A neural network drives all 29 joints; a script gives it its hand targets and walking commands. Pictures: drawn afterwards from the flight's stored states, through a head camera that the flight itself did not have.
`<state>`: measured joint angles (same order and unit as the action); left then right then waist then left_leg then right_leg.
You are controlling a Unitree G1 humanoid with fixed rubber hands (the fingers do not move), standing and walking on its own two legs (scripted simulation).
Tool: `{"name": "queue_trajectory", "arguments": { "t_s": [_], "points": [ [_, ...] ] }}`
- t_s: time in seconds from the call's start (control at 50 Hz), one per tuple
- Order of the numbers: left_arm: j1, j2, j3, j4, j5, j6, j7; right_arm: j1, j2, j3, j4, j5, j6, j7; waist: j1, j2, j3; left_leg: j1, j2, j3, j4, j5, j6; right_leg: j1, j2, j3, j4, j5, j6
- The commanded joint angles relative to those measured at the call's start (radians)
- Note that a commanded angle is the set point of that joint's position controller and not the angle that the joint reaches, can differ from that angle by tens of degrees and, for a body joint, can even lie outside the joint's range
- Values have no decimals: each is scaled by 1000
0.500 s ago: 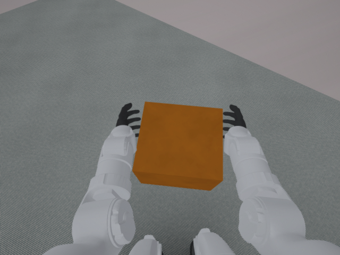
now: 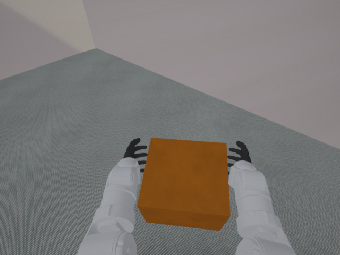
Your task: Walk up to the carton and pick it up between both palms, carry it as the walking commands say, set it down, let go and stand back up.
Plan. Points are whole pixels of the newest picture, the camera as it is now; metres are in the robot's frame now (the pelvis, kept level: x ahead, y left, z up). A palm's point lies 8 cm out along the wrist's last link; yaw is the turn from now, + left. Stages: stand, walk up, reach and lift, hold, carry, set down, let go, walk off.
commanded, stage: reach and lift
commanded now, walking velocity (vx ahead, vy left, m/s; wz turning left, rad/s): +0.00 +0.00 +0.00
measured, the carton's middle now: (185, 184) +0.33 -0.03 -0.03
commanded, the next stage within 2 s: hold in 1.24 s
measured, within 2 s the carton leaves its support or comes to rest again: neither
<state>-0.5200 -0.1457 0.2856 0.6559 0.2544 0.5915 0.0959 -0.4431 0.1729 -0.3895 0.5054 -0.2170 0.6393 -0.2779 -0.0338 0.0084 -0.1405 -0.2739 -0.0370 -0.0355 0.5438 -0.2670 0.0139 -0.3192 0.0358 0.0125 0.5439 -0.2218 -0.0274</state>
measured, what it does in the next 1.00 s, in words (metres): stands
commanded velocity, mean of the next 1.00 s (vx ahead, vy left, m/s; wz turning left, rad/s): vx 0.00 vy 0.00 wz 0.00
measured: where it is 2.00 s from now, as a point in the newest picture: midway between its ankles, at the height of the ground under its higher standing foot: outside the picture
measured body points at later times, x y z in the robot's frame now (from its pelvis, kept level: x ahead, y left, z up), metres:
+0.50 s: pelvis -0.02 -0.01 +0.00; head -0.09 -0.01 +0.45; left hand +0.31 +0.13 +0.05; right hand +0.29 -0.16 +0.03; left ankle +0.01 +0.11 -0.73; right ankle +0.04 -0.10 -0.73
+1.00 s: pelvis +0.01 -0.01 +0.01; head -0.04 -0.02 +0.46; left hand +0.34 +0.11 +0.05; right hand +0.33 -0.18 +0.05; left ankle +0.01 +0.11 -0.73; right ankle +0.04 -0.10 -0.73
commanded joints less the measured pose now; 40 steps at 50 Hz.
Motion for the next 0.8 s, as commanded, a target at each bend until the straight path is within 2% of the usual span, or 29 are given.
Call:
{"name": "queue_trajectory", "arguments": {
  "t_s": [0.0, 0.02, 0.06, 0.08, 0.1, 0.12, 0.18, 0.2, 0.22, 0.28, 0.3, 0.32, 0.34, 0.36, 0.38, 0.4, 0.42, 0.44, 0.46, 0.56, 0.58, 0.6, 0.62, 0.64, 0.66, 0.7, 0.72, 0.74, 0.78],
  "points": [
    [-449, -981, -415, -118, -214, 51, -393, -637, 1028, 591, -36, 245, 50, 547, 37, -64, -326, 234, -28, -84, -161, 269, 7, 287, 28, 44, -145, 293, 59],
    [-468, -993, -415, -97, -214, 57, -395, -641, 1017, 575, -33, 243, 49, 543, 11, -66, -299, 224, -27, -80, -161, 270, -1, 286, 30, 41, -146, 304, 56],
    [-494, -969, -359, -95, -189, 51, -391, -693, 988, 559, -29, 245, 49, 550, 51, -41, -227, 176, -27, -75, -167, 241, 0, 279, 31, 47, -150, 251, 51],
    [-505, -998, -393, -110, -206, 54, -394, -650, 996, 552, -17, 225, 55, 551, 16, -57, -250, 214, -30, -69, -172, 246, -2, 286, 33, 44, -161, 281, 51],
    [-511, -977, -364, -115, -196, 57, -390, -679, 994, 550, -1, 242, 54, 557, 60, -52, -261, 212, -30, -73, -175, 255, -5, 293, 33, 45, -167, 257, 54],
    [-542, -993, -380, -148, -203, 44, -387, -693, 1006, 567, -16, 260, 47, 565, 55, -26, -283, 219, -28, -74, -165, 241, -3, 288, 31, 53, -157, 238, 47],
    [-554, -995, -310, -41, -179, 53, -392, -747, 954, 498, 32, 204, 49, 569, 30, -59, -216, 186, -25, -68, -180, 114, -1, 270, 34, 45, -168, 108, 39],
    [-631, -1014, -348, -110, -206, 38, -393, -735, 980, 510, 46, 212, 42, 576, 28, -41, -224, 206, -19, -67, -174, 100, -3, 242, 35, 50, -162, 83, 32],
    [-656, -1002, -322, -97, -197, 36, -389, -801, 970, 508, 51, 227, 41, 587, 60, -31, -225, 173, -19, -66, -174, 64, -3, 248, 34, 52, -156, 42, 30],
    [-708, -1033, -322, -40, -188, 33, -387, -873, 942, 469, 78, 216, 15, 601, 54, 27, -203, 119, -15, -59, -193, -36, -6, 247, 32, 52, -145, -17, 24],
    [-703, -1006, -280, 4, -180, 28, -386, -893, 936, 472, 106, 220, 11, 607, 76, -6, -185, 105, -4, -68, -195, -89, 7, 248, 28, 54, -139, -61, 26],
    [-711, -1002, -250, 33, -165, 25, -385, -918, 912, 440, 118, 200, 5, 609, 64, -25, -138, 74, 5, -76, -210, -141, 10, 232, 34, 37, -130, -108, 29],
    [-722, -1006, -246, 43, -165, 21, -390, -944, 904, 433, 104, 205, -7, 609, 67, 20, -152, 56, -2, -63, -211, -183, 12, 250, 36, 39, -123, -132, 29],
    [-738, -998, -212, 86, -152, 15, -390, -988, 903, 426, 109, 206, -13, 610, 78, 8, -122, 16, 3, -61, -219, -238, 19, 251, 39, 33, -115, -177, 34],
    [-769, -988, -225, 78, -155, 6, -386, -978, 922, 417, 151, 202, -17, 610, 74, 0, -121, 41, 3, -58, -216, -227, 23, 235, 34, 40, -119, -170, 35],
    [-782, -984, -245, 65, -158, 1, -393, -1020, 936, 438, 118, 220, -30, 613, 100, -11, -175, 68, -9, -41, -191, -205, 21, 230, 27, 55, -131, -199, 39],
    [-835, -1003, -276, 33, -182, -14, -397, -1045, 941, 431, 101, 225, -49, 608, 82, 35, -219, 32, -7, -43, -192, -196, 14, 264, 27, 52, -112, -158, 38],
    [-886, -979, -267, 30, -187, -24, -393, -1097, 939, 432, 89, 232, -59, 605, 101, 13, -227, 5, 14, -50, -205, -232, 23, 278, 37, 43, -84, -176, 45],
    [-898, -1007, -286, 51, -188, -20, -400, -1102, 914, 423, 85, 218, -70, 601, 67, 27, -220, 13, 5, -51, -199, -233, 15, 271, 38, 37, -85, -163, 40],
    [-784, -985, -279, 49, -182, -24, -403, -933, 957, 414, 152, 199, -62, 585, 67, -7, -273, 66, -3, -31, -190, -105, 10, 284, 27, 40, -115, -71, 41],
    [-742, -964, -254, 68, -173, -16, -404, -924, 973, 420, 167, 201, -51, 582, 92, -44, -239, 82, -8, -26, -186, -35, 12, 270, 20, 44, -136, -44, 42],
    [-719, -961, -267, 48, -158, -18, -400, -892, 976, 415, 167, 199, -52, 584, 96, 16, -251, 82, -14, -24, -188, -39, 7, 275, 17, 49, -137, -29, 41],
    [-737, -922, -261, 13, -160, -23, -398, -805, 1020, 402, 223, 172, -37, 578, 99, -60, -260, 99, -18, -22, -174, 23, 13, 269, 13, 58, -148, 13, 45],
    [-691, -904, -266, -14, -160, -18, -397, -807, 1026, 437, 193, 186, -31, 577, 117, -74, -275, 130, -22, -15, -168, 54, 12, 283, 8, 64, -156, 51, 54],
    [-695, -937, -294, -21, -169, -17, -399, -762, 1033, 442, 181, 174, -31, 570, 98, -81, -316, 134, -27, -20, -162, 104, 5, 283, 13, 65, -153, 128, 51],
    [-642, -949, -348, -85, -192, -6, -398, -738, 1052, 522, 94, 211, -25, 557, 105, -93, -344, 175, -31, -24, -152, 200, 0, 324, 5, 85, -137, 304, 60],
    [-629, -960, -356, -105, -197, -2, -397, -790, 1067, 563, 16, 254, -31, 556, 151, -39, -377, 168, -33, -24, -151, 231, -1, 373, -6, 113, -135, 360, 59],
    [-565, -971, -385, -131, -203, 5, -393, -703, 1080, 579, 5, 252, -26, 550, 130, -55, -429, 171, -41, -29, -140, 304, -8, 435, -4, 111, -119, 504, 57],
    [-534, -972, -441, -213, -235, 4, -394, -657, 1101, 669, -67, 287, -15, 545, 138, -78, -519, 205, -45, -37, -138, 380, -15, 478, -2, 116, -108, 635, 60]
  ]
}}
